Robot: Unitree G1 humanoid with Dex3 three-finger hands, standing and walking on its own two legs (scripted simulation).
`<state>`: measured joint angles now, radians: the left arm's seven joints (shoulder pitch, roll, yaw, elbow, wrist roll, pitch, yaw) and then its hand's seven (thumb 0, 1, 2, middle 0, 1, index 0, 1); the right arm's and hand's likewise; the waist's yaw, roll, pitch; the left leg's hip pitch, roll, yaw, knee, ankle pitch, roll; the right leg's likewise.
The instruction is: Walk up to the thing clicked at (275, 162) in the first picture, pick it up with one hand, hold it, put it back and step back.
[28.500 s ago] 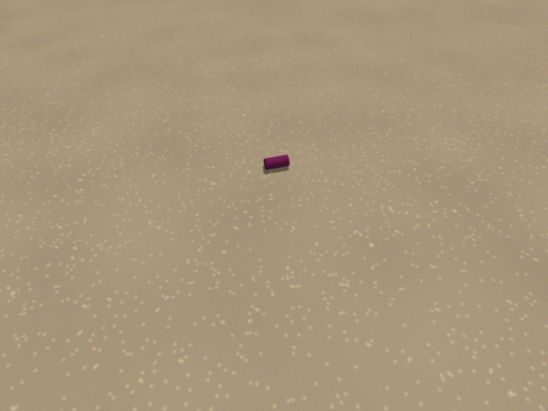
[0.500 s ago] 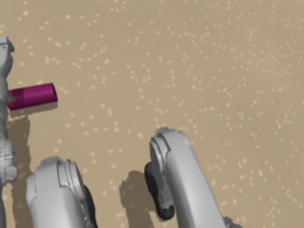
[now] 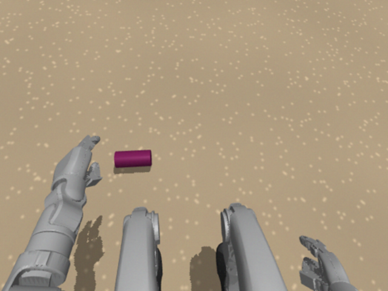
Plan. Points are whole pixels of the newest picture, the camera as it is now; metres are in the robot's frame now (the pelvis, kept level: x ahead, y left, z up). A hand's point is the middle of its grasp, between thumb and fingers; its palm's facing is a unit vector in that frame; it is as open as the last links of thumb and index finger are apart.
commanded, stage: home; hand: left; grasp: from above
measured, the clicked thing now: (133, 158) +0.54 +0.21 -0.46
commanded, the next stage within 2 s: none
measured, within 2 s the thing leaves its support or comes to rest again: neither
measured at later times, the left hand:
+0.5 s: hand (62, 216) +0.26 +0.20 +0.09, palm faces +0.09 -0.96 -0.25, open 7.4 cm
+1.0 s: hand (16, 250) +0.22 +0.20 +0.17, palm faces +0.14 -0.97 -0.20, open 7.4 cm
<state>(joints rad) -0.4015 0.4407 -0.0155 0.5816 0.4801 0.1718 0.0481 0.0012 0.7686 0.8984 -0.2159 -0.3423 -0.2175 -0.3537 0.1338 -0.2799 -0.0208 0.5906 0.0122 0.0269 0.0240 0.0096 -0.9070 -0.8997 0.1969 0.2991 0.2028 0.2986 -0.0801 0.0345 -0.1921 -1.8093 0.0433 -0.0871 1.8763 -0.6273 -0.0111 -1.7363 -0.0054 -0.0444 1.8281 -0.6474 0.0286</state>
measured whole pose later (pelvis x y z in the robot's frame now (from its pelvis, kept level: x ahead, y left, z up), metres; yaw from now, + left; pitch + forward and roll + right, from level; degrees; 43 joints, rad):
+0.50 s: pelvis +0.05 +0.00 +0.17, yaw +4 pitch +17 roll -4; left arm 0.21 0.24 0.04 0.13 -0.03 0.40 0.10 0.01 0.90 0.89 -0.21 -0.29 -0.21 -0.30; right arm 0.22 -0.19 0.06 0.55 0.04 -0.12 -0.13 0.01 -0.90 -0.90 0.20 0.30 0.21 0.30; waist -0.07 0.03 -0.17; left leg -1.03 0.05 -0.06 1.24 -0.52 -0.01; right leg -0.96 -0.01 -0.05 1.18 -0.53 0.02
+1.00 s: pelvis +0.08 +0.00 +0.22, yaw +5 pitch +10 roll -3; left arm 0.50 0.22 0.03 -0.12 -0.05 0.46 0.02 0.01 0.90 0.89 -0.20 -0.29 -0.20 -0.30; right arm 0.27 -0.22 0.03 0.52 0.01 -0.23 -0.17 0.02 -0.90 -0.90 0.20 0.30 0.21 0.30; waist -0.03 0.04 -0.17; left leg -0.70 0.04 -0.05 1.01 -0.48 -0.01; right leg -0.62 -0.02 -0.06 0.94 -0.49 0.03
